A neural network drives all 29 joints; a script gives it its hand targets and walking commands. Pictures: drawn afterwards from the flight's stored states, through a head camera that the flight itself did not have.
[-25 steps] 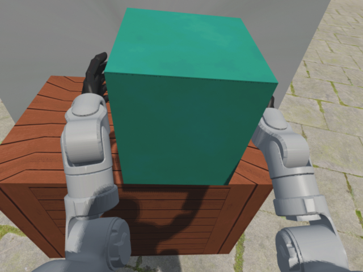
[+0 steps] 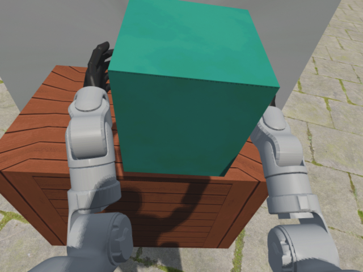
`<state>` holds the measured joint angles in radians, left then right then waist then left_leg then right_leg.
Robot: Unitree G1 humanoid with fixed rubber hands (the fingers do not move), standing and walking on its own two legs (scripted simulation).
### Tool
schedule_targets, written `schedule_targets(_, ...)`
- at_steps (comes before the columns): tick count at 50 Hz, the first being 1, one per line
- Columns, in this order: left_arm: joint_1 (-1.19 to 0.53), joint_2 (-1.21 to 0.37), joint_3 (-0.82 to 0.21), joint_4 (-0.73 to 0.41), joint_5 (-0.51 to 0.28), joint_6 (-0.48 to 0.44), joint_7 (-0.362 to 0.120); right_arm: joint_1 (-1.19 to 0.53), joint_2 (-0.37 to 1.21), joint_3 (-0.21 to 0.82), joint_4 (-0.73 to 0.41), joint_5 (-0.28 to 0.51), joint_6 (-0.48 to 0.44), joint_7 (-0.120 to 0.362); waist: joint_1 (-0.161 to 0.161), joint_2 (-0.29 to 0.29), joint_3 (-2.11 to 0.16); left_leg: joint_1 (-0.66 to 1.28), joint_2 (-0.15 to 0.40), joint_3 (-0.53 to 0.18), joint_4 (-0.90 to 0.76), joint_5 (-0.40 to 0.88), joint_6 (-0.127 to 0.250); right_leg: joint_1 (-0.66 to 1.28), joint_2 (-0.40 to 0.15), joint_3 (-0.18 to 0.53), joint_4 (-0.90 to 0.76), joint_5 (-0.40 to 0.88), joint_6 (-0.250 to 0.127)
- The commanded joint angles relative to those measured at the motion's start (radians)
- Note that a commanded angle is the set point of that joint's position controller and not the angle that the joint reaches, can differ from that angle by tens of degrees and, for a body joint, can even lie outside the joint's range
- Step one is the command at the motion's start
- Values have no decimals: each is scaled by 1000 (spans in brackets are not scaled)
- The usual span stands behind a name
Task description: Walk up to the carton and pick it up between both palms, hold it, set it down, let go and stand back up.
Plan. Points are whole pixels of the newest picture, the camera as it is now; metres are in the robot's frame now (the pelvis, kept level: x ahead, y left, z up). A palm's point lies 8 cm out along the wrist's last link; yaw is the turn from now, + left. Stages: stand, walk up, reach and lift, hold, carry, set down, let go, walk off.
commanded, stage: set down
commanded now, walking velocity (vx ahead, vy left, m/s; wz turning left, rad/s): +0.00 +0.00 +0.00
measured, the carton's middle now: (182, 94) +0.40 +0.00 +0.20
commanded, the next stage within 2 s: none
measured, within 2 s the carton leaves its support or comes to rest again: neither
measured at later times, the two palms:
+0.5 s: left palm (120, 109) +0.40 +0.13 +0.16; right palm (257, 131) +0.37 -0.18 +0.13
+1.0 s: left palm (120, 107) +0.42 +0.13 +0.15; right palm (252, 129) +0.39 -0.18 +0.12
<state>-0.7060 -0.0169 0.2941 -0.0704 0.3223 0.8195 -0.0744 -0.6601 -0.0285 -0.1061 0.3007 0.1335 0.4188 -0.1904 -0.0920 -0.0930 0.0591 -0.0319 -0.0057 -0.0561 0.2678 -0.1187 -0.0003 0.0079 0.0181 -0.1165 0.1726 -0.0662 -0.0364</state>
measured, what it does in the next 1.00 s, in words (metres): stands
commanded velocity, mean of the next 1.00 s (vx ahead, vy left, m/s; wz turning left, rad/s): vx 0.00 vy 0.00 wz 0.00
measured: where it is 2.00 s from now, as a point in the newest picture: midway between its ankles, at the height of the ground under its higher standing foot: outside the picture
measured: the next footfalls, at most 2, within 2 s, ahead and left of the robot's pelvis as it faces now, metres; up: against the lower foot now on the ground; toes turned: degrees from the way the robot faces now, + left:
none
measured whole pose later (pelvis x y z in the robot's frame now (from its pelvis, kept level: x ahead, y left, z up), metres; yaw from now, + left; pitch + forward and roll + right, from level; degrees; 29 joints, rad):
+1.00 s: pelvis +0.04 +0.01 +0.00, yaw +1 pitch -4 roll -1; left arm -0.58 -0.05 0.21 0.27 0.28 0.43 0.02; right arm -0.54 -0.03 -0.16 0.61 0.00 0.03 -0.13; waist -0.09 -0.05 0.07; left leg -0.01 -0.02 -0.06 0.26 -0.16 0.02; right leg 0.05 0.01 -0.12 0.12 -0.09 -0.01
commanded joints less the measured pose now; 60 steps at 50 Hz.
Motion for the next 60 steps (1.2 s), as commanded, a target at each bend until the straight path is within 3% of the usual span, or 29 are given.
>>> schedule_targets(1, -536, -288, -372, -73, -128, -140, -125, -712, 221, 175, -240, -10, -164, 69, -15, 124, -374, -13, -20, 77, -86, -73, -3, 193, -7, -29, 0, -21, 48)
schedule_targets(6, -459, -292, -392, -9, -126, -239, -120, -665, 230, 197, -221, -67, -284, 99, -8, 100, -400, 14, -15, 68, -91, -3, 1, 262, -10, -25, 2, 78, 53)
schedule_targets(12, -388, -359, -487, -104, -155, -343, -86, -608, 284, 309, -304, -59, -410, 90, -16, 94, -576, 81, -25, 45, -27, 327, -8, 415, 6, -3, 61, 496, 71)
schedule_targets(15, -356, -394, -547, -153, -165, -388, -70, -571, 305, 378, -335, -38, -460, 88, -10, 110, -620, 74, -26, 38, -8, 436, -20, 477, 10, 3, 75, 608, 72)
schedule_targets(17, -335, -392, -557, -132, -159, -399, -56, -554, 315, 401, -329, -30, -475, 90, 1, 89, -578, 87, -21, 36, -9, 437, -17, 444, 13, 5, 69, 584, 79)
schedule_targets(21, -313, -414, -612, -136, -184, -407, -32, -553, 315, 439, -335, 0, -495, 94, 6, 111, -559, 108, -19, 30, 0, 431, -29, 416, 16, 8, 61, 553, 71)
schedule_targets(26, -290, -407, -577, -92, -173, -392, -20, -542, 303, 433, -281, 9, -478, 101, 26, 101, -486, 90, -18, 29, -15, 390, -23, 387, 18, 13, 50, 506, 76)
schedule_targets(27, -297, -403, -572, -65, -175, -386, -22, -554, 304, 427, -261, 5, -471, 100, 19, 73, -470, 91, -17, 26, -17, 366, -18, 378, 15, 18, 48, 498, 81)
schedule_targets(33, -309, -404, -543, -34, -165, -387, -36, -547, 296, 387, -229, -3, -464, 95, 8, 83, -505, 85, -23, 21, -15, 390, -19, 397, 11, 24, 57, 561, 84)
schedule_targets(37, -334, -404, -503, 46, -150, -392, -44, -552, 275, 317, -133, -43, -453, 107, -10, 86, -431, 90, -21, 15, -25, 310, -37, 327, 14, 3, 31, 443, 78)
schedule_targets(39, -361, -419, -526, 53, -157, -404, -40, -582, 269, 294, -148, -51, -468, 118, -25, 113, -464, 118, -16, 10, -18, 312, -44, 288, 18, 1, 28, 407, 69)
schedule_targets(48, -445, -438, -491, 169, -144, -468, -27, -653, 275, 222, -34, -119, -495, 155, -28, 116, -502, 112, -9, 2, -13, 272, -54, 235, 23, -9, 18, 343, 55)
schedule_targets(56, -488, -468, -447, 275, -118, -540, -11, -718, 309, 193, 41, -172, -536, 180, -8, 97, -588, 89, -8, -10, -14, 335, -44, 270, 23, -2, 35, 442, 58)
schedule_targets(60, -506, -464, -398, 339, -103, -551, -11, -724, 328, 162, 109, -185, -538, 184, -1, 92, -550, 39, -13, -4, -36, 250, -34, 283, 11, 3, 37, 421, 61)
